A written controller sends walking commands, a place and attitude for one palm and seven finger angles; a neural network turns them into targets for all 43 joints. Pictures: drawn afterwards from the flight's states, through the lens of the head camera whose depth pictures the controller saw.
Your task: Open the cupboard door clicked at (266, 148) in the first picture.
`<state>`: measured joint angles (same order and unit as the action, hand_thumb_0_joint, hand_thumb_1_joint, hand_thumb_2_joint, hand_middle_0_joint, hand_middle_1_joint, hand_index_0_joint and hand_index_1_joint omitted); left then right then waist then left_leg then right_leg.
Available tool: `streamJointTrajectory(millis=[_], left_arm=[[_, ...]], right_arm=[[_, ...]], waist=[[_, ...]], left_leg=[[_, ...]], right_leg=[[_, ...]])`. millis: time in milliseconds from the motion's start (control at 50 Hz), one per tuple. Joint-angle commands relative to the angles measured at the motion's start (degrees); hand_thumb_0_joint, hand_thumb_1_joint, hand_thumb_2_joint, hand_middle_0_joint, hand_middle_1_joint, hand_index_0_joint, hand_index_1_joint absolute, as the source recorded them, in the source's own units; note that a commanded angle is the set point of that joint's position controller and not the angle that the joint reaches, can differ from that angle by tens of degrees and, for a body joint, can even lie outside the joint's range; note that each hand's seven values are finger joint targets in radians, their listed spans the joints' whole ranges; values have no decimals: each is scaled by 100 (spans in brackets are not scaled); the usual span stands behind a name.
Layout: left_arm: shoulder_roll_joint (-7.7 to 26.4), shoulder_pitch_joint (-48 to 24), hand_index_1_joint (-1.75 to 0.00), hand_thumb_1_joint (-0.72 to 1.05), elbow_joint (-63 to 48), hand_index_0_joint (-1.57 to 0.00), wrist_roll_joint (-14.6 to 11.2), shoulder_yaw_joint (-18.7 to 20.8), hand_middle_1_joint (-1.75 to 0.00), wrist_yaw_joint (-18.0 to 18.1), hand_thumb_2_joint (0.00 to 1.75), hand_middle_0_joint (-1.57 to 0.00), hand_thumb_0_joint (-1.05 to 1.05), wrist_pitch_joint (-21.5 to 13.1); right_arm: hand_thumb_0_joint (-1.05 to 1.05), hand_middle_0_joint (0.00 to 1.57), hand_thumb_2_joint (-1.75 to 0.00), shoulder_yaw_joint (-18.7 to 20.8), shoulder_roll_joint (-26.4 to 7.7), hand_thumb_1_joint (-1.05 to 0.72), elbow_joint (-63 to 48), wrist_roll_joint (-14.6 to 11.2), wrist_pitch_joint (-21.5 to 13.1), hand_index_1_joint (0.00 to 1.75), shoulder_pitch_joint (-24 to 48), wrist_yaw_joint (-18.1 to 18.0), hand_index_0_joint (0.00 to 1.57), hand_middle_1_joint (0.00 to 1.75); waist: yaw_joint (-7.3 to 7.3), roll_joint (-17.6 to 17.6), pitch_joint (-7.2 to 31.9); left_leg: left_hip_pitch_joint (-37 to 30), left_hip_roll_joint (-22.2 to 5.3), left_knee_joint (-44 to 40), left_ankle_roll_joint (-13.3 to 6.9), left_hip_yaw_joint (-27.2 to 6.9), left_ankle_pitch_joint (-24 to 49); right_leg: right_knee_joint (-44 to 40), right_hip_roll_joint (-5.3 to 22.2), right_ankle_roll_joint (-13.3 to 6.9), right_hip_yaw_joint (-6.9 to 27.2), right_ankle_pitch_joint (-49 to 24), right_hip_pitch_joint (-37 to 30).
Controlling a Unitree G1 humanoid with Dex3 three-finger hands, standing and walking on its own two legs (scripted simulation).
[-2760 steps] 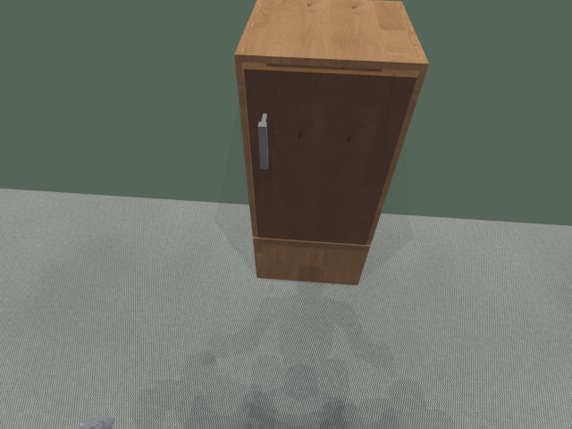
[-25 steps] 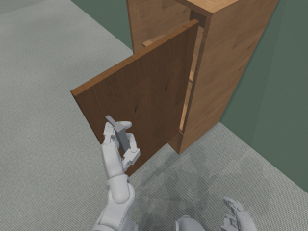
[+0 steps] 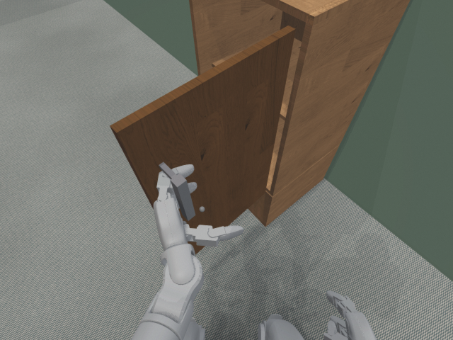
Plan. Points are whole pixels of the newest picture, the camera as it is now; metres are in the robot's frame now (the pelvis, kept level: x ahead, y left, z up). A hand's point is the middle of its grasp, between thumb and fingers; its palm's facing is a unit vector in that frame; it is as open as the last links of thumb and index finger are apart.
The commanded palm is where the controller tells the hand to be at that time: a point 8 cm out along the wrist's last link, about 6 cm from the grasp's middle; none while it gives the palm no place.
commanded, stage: open thumb and fingers to let go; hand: left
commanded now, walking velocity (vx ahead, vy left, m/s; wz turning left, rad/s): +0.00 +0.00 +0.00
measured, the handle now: (177, 192) +0.37 +0.11 +0.04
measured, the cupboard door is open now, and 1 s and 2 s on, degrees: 94 97 97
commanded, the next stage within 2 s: slide the hand sideways off the handle in 0.22 s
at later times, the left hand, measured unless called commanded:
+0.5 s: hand (197, 231) +0.29 +0.06 +0.03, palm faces -0.18 -0.98 -0.09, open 15.9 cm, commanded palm +0.28 +0.11 +0.03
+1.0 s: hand (177, 252) +0.26 +0.09 +0.04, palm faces -0.13 -0.99 +0.00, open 16.2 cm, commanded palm +0.24 +0.15 +0.03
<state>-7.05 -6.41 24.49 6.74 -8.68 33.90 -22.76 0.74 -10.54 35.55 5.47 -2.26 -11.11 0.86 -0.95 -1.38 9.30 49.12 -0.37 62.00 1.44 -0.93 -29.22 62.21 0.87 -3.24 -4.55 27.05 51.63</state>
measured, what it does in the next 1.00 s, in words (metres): stands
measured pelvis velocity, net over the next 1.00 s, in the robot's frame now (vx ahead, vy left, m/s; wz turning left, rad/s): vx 0.00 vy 0.03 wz -0.01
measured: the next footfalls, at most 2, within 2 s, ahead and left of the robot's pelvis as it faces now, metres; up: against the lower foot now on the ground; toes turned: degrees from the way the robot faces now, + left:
none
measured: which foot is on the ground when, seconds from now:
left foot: down 0.00-1.00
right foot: down 0.00-1.00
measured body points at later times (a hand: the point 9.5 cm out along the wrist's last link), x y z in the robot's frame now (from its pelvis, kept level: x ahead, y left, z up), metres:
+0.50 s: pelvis -0.01 +0.02 +0.00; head +0.06 +0.00 +0.44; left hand +0.30 +0.12 +0.04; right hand +0.16 -0.21 -0.11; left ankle +0.01 +0.14 -0.66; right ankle +0.03 -0.09 -0.66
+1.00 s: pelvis +0.00 +0.03 -0.01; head +0.07 +0.02 +0.43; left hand +0.26 +0.15 +0.04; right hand +0.18 -0.20 -0.10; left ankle +0.01 +0.14 -0.66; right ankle +0.03 -0.09 -0.66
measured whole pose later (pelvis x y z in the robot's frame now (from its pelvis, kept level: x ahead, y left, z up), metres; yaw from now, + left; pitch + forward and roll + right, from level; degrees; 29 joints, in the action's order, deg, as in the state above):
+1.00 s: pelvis +0.00 +0.03 -0.01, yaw -1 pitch +16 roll +0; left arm 4.1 12.8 1.4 -2.2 -10.8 1.4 -20.2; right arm -1.3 -11.9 25.7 0.8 -3.0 -13.4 0.1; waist -0.3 -1.6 8.3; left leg 50.7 0.4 66.9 -0.8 0.2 -32.0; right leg 65.7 1.6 -1.1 -3.3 28.7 52.8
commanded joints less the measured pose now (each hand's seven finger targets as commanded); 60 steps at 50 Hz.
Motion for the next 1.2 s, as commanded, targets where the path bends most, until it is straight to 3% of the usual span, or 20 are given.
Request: streamJointTrajectory(millis=[0,120,180,300,320,340,380,400,440,480,500,620,720,780,820,860,880,1020,1100,1180], left_arm=[[-279,-1183,-75,-50,-1266,-22,101,-173,-75,60,30,-22,0,-356],[-98,-1469,-45,-50,-1213,-18,127,0,-45,158,30,-18,0,-351],[-254,-1434,-30,-50,-1155,-15,105,-106,-30,159,30,-15,0,-321],[-344,-1316,-30,-50,-1241,-15,51,-155,-30,163,30,-15,0,-297],[215,-1079,-30,-50,-1367,-15,713,-1251,-30,-1061,30,-15,0,-437],[689,-1304,-30,-50,-1699,-15,490,-749,-30,-1703,30,-15,0,-654],[829,-1361,-30,-50,-2083,-15,172,-889,-30,-2727,30,-15,0,-800],[720,-1200,-30,-50,-2038,-15,-125,-982,-30,-3176,30,-15,0,-767],[449,-1108,-30,-50,-1968,-15,-933,-803,-30,-3552,30,-15,0,-567],[455,-684,-30,-50,-1915,-15,-1361,-436,-30,-3518,30,-15,0,-375],[565,-581,-30,-50,-1943,-15,-1410,-248,-30,-3406,30,-15,0,-329],[790,-36,-30,-50,-2476,-15,-734,-297,-30,-2915,30,-15,0,-400],[966,130,-30,-50,-2762,-15,-657,-237,-30,-2918,30,-15,0,-236],[1090,432,-30,-50,-3127,-15,-780,-89,-30,-2979,30,-15,0,-179],[971,717,-30,-50,-3351,-15,-878,-180,-30,-3039,30,-15,0,-168],[1020,908,-30,-50,-3519,-15,-926,-162,-30,-3117,30,-15,0,-179],[1067,1161,-30,-50,-3473,-15,-966,-90,-30,-3148,30,-15,0,-156],[1217,1684,-30,-50,-3861,-15,-933,-91,-30,-3346,30,-15,0,-125],[1480,2130,-30,-50,-4166,-15,-1069,245,-30,-3505,30,-15,0,-146],[1637,2570,-30,-50,-4221,-15,-1224,487,-30,-3662,30,-15,0,-108]], right_arm=[[0,20,-90,179,-486,-90,-785,-22,-291,30,237,-5,20,30],[0,20,-90,167,-503,-90,-743,-14,-284,30,261,-30,20,30],[0,20,-90,158,-498,-90,-740,-23,-290,30,286,-34,20,30],[0,20,-90,167,-482,-90,-752,-17,-302,30,283,-13,20,30],[0,20,-90,160,-688,-90,-662,-61,-250,30,-20,-14,20,30],[0,20,-90,193,-686,-90,-828,-127,-246,30,-36,-45,20,30],[0,20,-90,175,-722,-90,-998,-239,-262,30,-37,-90,20,30],[0,20,-90,149,-719,-90,-1082,-322,-296,30,-3,-104,20,30],[0,20,-90,87,-713,-90,-1243,-474,-357,30,65,-140,20,30],[0,20,-90,67,-752,-90,-1355,-544,-406,30,133,-151,20,30],[0,20,-90,66,-782,-90,-1375,-543,-410,30,132,-142,20,30],[0,20,-90,141,-787,-90,-1538,-436,-381,30,3,9,20,30],[0,20,-90,121,-801,-90,-1689,-447,-296,30,68,-12,20,30],[0,20,-90,105,-796,-90,-1794,-475,-292,30,76,-70,20,30],[0,20,-90,88,-754,-90,-1822,-488,-330,30,82,-82,20,30],[0,20,-90,94,-762,-90,-1809,-488,-368,30,31,-104,20,30],[0,20,-90,85,-774,-90,-1827,-489,-379,30,19,-115,20,30],[0,20,-90,76,-771,-90,-1911,-494,-449,30,-8,-134,20,30],[0,20,-90,101,-773,-90,-1967,-493,-486,30,-38,-184,20,30],[0,20,-90,91,-785,-90,-1993,-535,-507,30,-63,-217,20,30]], waist=[[-48,606,1717],[-58,584,1651],[-87,662,1561],[-57,639,1683],[-493,813,1502],[-315,564,1788],[-320,183,1962],[-304,99,1782],[-283,317,1404],[-100,558,1264],[-51,604,1278],[0,510,1454],[0,399,1304],[84,443,1467],[76,284,1448],[29,404,1490],[52,514,1452],[-12,258,1178],[70,378,1425],[82,324,1226]], left_leg=[[-415,185,-642,-164,85,1162],[-375,185,-658,-167,86,1013],[-404,176,-672,-165,64,982],[-491,167,-661,-141,58,1172],[-548,153,-518,-253,80,1164],[-487,189,-487,-277,65,1238],[-707,189,-480,-279,41,1280],[-758,193,-523,-276,25,1192],[-699,182,-659,-255,-50,883],[-599,187,-769,-229,-68,763],[-530,197,-773,-215,-68,740],[-522,176,-576,-201,-85,1059],[-381,187,-563,-214,-73,683],[-424,198,-580,-219,-81,757],[-477,197,-564,-214,-57,855],[-490,182,-514,-211,-93,964],[-426,183,-500,-215,-101,1015],[-292,187,-370,-204,-97,919],[-253,206,-257,-214,-69,1141],[-97,212,-215,-204,-66,1103]], right_leg=[[-1092,44,156,439,-1457,-1694],[-1121,38,152,445,-1175,-1606],[-1129,13,146,389,-1091,-1491],[-1014,-6,139,307,-1336,-1501],[-918,30,141,455,-1747,-1448],[-838,93,100,502,-1956,-1634],[-732,90,56,525,-1992,-1639],[-775,69,57,496,-1832,-1529],[-934,-2,94,379,-1266,-1374],[-1012,-31,99,310,-886,-1385],[-975,-15,112,295,-808,-1390],[-591,5,80,256,-1106,-1137],[-642,-12,86,306,-701,-1014],[-654,-37,76,307,-744,-1209],[-643,-40,91,292,-905,-1220],[-593,-51,104,269,-1046,-1220],[-600,-64,100,270,-1091,-1264],[-517,-52,113,281,-1022,-1028],[-457,-54,122,327,-1332,-1244],[-471,-79,121,343,-1279,-1231]])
